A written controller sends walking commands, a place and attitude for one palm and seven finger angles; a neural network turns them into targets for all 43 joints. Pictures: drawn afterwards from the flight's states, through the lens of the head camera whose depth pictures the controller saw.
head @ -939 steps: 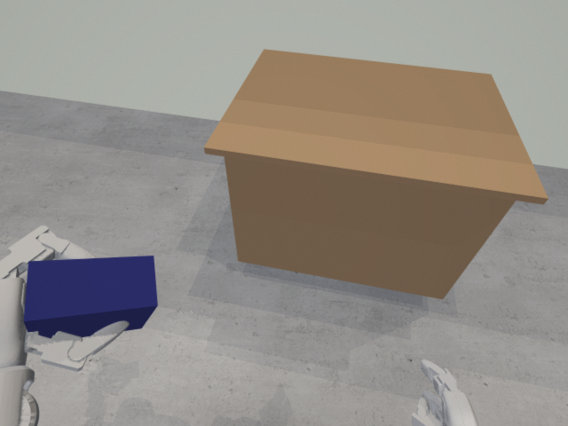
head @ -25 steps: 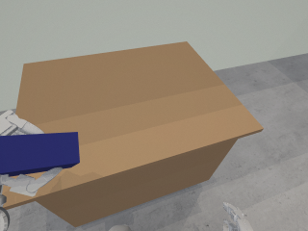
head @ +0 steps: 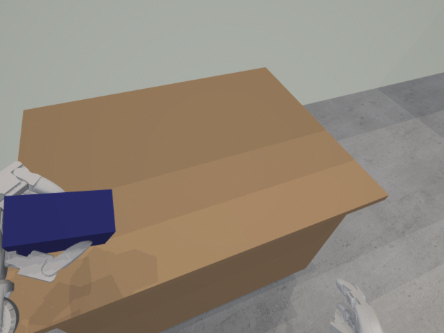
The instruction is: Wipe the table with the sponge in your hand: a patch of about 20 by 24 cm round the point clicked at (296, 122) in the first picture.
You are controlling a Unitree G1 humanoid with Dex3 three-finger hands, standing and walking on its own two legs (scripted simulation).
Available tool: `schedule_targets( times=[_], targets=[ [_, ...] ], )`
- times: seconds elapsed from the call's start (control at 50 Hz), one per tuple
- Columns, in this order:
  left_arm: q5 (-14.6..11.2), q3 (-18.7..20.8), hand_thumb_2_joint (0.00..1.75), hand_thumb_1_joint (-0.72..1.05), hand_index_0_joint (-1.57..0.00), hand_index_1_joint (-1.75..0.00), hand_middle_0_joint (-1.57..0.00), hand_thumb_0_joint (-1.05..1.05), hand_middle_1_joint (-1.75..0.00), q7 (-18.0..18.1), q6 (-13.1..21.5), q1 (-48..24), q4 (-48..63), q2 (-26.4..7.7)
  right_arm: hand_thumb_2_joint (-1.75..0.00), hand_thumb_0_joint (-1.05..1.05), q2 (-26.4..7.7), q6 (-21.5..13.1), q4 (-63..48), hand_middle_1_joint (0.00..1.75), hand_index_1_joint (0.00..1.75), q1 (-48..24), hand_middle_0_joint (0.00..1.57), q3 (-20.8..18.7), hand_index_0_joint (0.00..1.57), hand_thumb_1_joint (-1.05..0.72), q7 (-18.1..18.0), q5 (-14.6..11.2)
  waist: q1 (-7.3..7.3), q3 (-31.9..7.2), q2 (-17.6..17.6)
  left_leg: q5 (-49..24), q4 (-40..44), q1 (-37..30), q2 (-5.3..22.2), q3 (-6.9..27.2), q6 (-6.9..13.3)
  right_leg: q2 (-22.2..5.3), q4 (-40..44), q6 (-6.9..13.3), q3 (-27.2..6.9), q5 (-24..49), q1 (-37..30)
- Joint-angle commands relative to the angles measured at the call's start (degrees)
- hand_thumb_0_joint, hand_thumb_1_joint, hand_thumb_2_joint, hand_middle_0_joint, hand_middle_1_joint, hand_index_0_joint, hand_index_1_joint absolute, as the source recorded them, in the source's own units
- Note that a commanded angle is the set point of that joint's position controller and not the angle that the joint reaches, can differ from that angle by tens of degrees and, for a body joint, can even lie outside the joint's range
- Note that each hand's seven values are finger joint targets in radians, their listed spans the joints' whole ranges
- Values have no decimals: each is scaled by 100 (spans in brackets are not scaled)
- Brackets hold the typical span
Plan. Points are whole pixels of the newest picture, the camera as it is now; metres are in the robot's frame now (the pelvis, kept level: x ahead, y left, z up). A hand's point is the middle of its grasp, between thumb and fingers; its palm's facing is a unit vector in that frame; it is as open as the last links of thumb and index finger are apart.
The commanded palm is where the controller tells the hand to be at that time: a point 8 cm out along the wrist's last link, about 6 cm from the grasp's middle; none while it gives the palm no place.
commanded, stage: shuffle to correct the standing spot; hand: left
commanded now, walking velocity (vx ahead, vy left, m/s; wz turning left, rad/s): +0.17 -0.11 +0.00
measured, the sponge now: (78, 222) +0.22 +0.22 +0.15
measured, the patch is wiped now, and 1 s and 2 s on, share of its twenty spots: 0.00 0.00 0.00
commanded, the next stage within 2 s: come to a stop and stand still in 0.06 s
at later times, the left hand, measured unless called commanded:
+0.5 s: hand (27, 190) +0.24 +0.28 +0.18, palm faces +0.45 -0.82 -0.34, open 9.7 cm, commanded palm +0.17 +0.29 +0.18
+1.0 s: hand (9, 217) +0.22 +0.30 +0.16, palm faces +0.38 -0.86 -0.34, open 9.7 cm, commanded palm +0.15 +0.33 +0.18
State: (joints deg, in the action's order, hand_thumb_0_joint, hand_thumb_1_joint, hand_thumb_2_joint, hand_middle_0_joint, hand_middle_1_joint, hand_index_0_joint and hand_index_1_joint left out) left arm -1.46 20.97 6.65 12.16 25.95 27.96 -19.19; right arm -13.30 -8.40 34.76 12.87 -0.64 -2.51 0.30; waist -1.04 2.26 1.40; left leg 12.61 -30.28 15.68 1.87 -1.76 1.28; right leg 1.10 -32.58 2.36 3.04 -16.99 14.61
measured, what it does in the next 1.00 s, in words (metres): shifts its weight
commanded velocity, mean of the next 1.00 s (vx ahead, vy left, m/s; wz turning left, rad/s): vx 0.02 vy -0.01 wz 0.00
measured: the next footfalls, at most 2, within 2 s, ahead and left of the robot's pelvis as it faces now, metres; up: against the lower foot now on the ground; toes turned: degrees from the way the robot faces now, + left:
none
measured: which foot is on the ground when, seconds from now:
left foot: down 0.00-1.00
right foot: down 0.00-1.00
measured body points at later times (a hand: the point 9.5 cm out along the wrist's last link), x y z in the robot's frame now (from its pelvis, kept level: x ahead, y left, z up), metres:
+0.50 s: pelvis +0.00 +0.01 +0.01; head +0.02 +0.03 +0.46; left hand +0.21 +0.32 +0.20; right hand +0.18 -0.22 -0.07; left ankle +0.03 +0.13 -0.73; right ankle +0.01 -0.09 -0.73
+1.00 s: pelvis -0.01 +0.05 +0.01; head +0.02 +0.08 +0.46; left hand +0.19 +0.34 +0.18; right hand +0.19 -0.15 -0.05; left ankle +0.03 +0.13 -0.73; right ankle +0.01 -0.09 -0.73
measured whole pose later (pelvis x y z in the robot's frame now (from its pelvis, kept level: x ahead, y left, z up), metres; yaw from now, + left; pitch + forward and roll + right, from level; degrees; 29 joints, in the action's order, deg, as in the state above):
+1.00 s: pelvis -0.01 +0.05 +0.01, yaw +0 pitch -1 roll -1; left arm -1.2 18.8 5.2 14.3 21.4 23.5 -20.1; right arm -9.7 -10.6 34.0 10.5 2.4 -1.4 0.5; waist -2.4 3.6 2.1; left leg 10.6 -25.4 14.1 -1.5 -1.5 3.0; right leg -1.2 -21.9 -1.3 2.6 -10.5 10.6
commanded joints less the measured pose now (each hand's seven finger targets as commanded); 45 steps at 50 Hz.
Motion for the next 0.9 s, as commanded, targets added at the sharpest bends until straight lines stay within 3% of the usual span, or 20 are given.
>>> schedule_targets(
  times=[0.0, 0.02, 0.04, 0.1, 0.12, 0.16, 0.18, 0.22, 0.3, 0.32, 0.34, 0.36, 0.38, 0.4, 0.44, 0.48, 0.54, 0.6, 0.72, 0.88],
  targets=[
    [-7, 822, 130, 10, -120, -160, -120, 0, -160, 42, 344, -712, 1324, -1387, -90, 0, -470, -224, -948, 30, 30, -746, 20, -225, 20, -90, -72, -115, 15, -818, -1097, -1916, 957, -1107, 1119, 1496, 706, -84, -676, -143, -190, -106, 597],
    [-30, 648, 130, 10, -120, -160, -120, 0, -160, -15, 346, -819, 1567, -1274, -90, 0, -400, -202, -980, 30, 30, -779, 20, -129, 20, -90, -64, -37, 83, -706, -1624, -1903, 1214, -807, 1265, 1790, 816, -139, -930, -145, -18, -659, 555],
    [2, 847, 130, 10, -120, -160, -120, 0, -160, -36, 334, -766, 1594, -1486, -90, 0, -384, -218, -945, 30, 30, -754, 20, -146, 20, -90, -66, -4, 38, -655, -1681, -1983, 1276, -630, 1294, 1724, 800, -205, -756, -110, -42, -845, 400],
    [-28, 940, 130, 10, -120, -160, -120, 0, -160, -73, 309, -193, 1605, -1427, -90, 0, -441, -163, -1013, 30, 30, -593, 20, -132, 20, -90, 9, -94, 33, -961, -1117, -2365, 366, -463, 859, 857, 414, -130, 882, -44, 118, 535, -557],
    [-82, 851, 130, 10, -120, -160, -120, 0, -160, -112, 292, -59, 1453, -1291, -90, 0, -436, -155, -1029, 30, 30, -560, 20, -105, 20, -90, 24, -96, 49, -1092, -762, -1955, 134, -159, 637, 685, 281, -153, 1035, 15, 45, 1202, -1038],
    [-212, 819, 130, 10, -120, -160, -120, 0, -160, -133, 159, 171, 1205, -1172, -90, 0, -495, -113, -1064, 30, 30, -414, 20, -236, 20, -90, 31, -137, 154, -1137, 132, -1180, -344, 65, 184, 312, 51, -590, 974, 341, -860, 2060, -1038],
    [-269, 820, 130, 10, -120, -160, -120, 0, -160, -115, 115, 156, 1190, -1166, -90, 0, -492, -78, -1044, 30, 30, -354, 20, -242, 20, -90, 38, -134, 213, -1143, 285, -957, -482, -41, 44, 198, -17, -889, 1019, 485, -1174, 2372, -803],
    [-303, 674, 130, 10, -120, -160, -120, 0, -160, -80, 79, -62, 1108, -1061, -90, 0, -430, -50, -978, 30, 30, -451, 20, -111, 20, -90, 27, -98, 239, -1046, -190, -1121, -142, -406, 109, 246, -12, -839, 892, 338, -956, 2513, -410],
    [-213, 654, 130, 10, -120, -160, -120, 0, -160, -31, 61, -632, 1307, -1289, -90, 0, -379, -39, -988, 30, 30, -779, 20, -14, 20, -90, -87, -92, 130, -961, -579, -1703, 507, -613, 399, 500, 65, -525, 775, -62, -616, 2298, -564],
    [524, 3603, 130, 10, -120, -160, -120, 0, -160, 1, 435, -5538, 1384, -5038, -90, 0, -598, -348, -611, 30, 30, 314, 20, -365, 20, -90, -63, 125, -192, 15, 451, -641, -419, 284, 364, -257, 59, -615, 1538, -486, -970, 1454, 211],
    [73, 1229, 130, 10, -120, -160, -120, 0, -160, -234, 241, -2704, -1259, -1833, -90, 0, -64, -301, -537, 30, 30, -318, 20, -88, 20, -90, -29, 38, -92, -727, 691, -139, -569, 15, -230, 54, -19, -1023, 1332, 153, -1615, 1552, -181],
    [-12, 632, 130, 10, -120, -160, -120, 0, -160, -270, 296, -2185, -729, -1246, -90, 0, -427, -325, -933, 30, 30, -290, 20, -216, 20, -90, 10, -74, -146, -496, 156, 123, -415, 37, -218, -96, -71, -1131, 1542, 124, -2017, 1801, -414],
    [-125, 423, 130, 10, -120, -160, -120, 0, -160, -214, 417, -1986, 42, -1192, -90, 0, -469, -348, -872, 30, 30, -292, 20, -198, 20, -90, 85, -88, -102, -778, -263, 124, 89, -33, -195, -9, 2, -1186, 1323, 151, -1627, 1816, -870],
    [-202, 57, 130, 10, -120, -160, -120, 0, -160, -192, 473, -1556, 492, -718, -90, 0, -432, -383, -898, 30, 30, -516, 20, -186, 20, -90, 166, -146, -40, -981, -795, -696, 451, -538, -82, 112, 65, -901, 955, 40, -1200, 2028, -904],
    [-158, 159, 130, 10, -120, -160, -120, 0, -160, -122, 536, -882, 1076, -992, -90, 0, -537, -426, -984, 30, 30, -585, 20, -230, 20, -90, 248, -87, -156, -1114, -840, -1658, 544, -847, 257, 469, 145, -584, 753, -158, -738, 1669, -716],
    [-155, 429, 130, 10, -120, -160, -120, 0, -160, -46, 545, -434, 1071, -1202, -90, 0, -542, -406, -1039, 30, 30, -613, 20, -187, 20, -90, 248, -70, -171, -960, -362, -1199, 721, -297, 329, 678, 128, -497, 846, -128, -607, 1178, -867],
    [-232, 913, 130, 10, -120, -160, -120, 0, -160, -5, 589, -386, 903, -1496, -90, 0, -520, -360, -1060, 30, 30, -634, 20, -153, 20, -90, 119, -89, -108, -739, -128, -545, 940, 8, 295, 732, 68, -474, 999, -110, -513, 876, -789],
    [-261, 1115, 130, 10, -120, -160, -120, 0, -160, 3, 668, -664, 947, -1674, -90, 0, -502, -378, -1042, 30, 30, -668, 20, -119, 20, -90, -5, -121, -51, -572, -636, -52, 1103, -84, 285, 743, 54, -480, 1124, -92, -552, 621, -512],
    [-182, 423, 130, 10, -120, -160, -120, 0, -160, -69, 722, -1008, 895, -1107, -90, 0, -527, -570, -947, 30, 30, -525, 20, -73, 20, -90, -18, -61, -54, -747, -677, 106, 1256, -179, 319, 776, 56, -416, 1137, -143, -389, 727, -691],
    [-44, 372, 130, 10, -120, -160, -120, 0, -160, -24, 611, -1113, 885, -1100, -90, 0, -538, -559, -900, 30, 30, -519, 20, -93, 20, -90, 43, -27, -43, -710, -568, -4, 1240, -213, 289, 783, -45, -407, 1257, -138, -479, 841, -705]
  ],
)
